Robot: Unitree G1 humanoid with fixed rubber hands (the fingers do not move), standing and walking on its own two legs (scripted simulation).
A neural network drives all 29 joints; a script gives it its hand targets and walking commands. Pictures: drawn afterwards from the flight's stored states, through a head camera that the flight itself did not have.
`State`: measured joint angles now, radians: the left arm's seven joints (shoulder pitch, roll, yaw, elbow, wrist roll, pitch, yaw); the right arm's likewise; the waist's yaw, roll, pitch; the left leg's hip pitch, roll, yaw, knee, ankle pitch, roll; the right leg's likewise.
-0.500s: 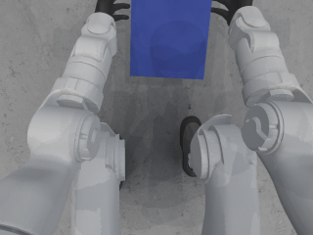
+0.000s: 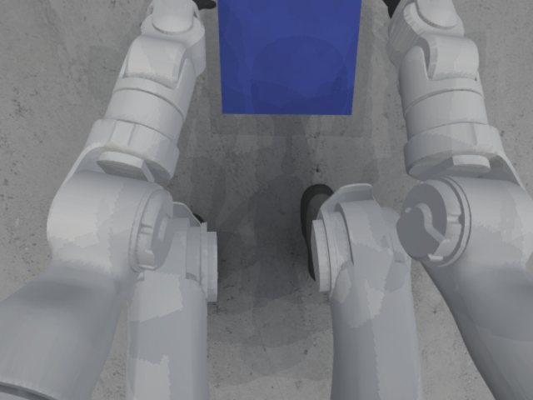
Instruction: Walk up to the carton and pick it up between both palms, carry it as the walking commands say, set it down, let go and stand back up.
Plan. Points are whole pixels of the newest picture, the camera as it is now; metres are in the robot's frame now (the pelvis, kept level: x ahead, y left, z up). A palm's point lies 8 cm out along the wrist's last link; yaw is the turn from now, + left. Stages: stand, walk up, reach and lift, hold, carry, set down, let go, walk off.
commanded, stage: reach and lift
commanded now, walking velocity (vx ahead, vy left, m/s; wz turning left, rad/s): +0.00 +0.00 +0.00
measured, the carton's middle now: (289, 27) +0.53 -0.09 -0.24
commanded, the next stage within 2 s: none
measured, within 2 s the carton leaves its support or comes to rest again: neither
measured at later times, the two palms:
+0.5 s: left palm (195, 3) +0.53 +0.03 -0.14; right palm (421, 13) +0.50 -0.20 -0.12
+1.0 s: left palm out of the picture +0.52 +0.02 -0.08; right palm (456, 17) +0.48 -0.20 -0.07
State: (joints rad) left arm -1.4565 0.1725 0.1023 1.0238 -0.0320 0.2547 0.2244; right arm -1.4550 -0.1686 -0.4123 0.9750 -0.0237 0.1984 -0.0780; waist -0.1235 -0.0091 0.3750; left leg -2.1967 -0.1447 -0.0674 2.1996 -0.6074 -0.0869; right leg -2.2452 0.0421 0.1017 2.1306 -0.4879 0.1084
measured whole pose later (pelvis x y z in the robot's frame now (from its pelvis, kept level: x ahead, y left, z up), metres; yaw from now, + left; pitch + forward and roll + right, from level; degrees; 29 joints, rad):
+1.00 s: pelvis -0.02 -0.02 +0.06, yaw +1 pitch +26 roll +4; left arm -1.41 0.09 0.22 0.75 0.07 0.42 0.25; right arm -1.30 0.03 -0.40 0.52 -0.06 0.35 -0.43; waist -0.11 -0.01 0.53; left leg -1.88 -0.15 -0.07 2.01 -0.58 -0.12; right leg -1.97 0.15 0.17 1.99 -0.46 0.12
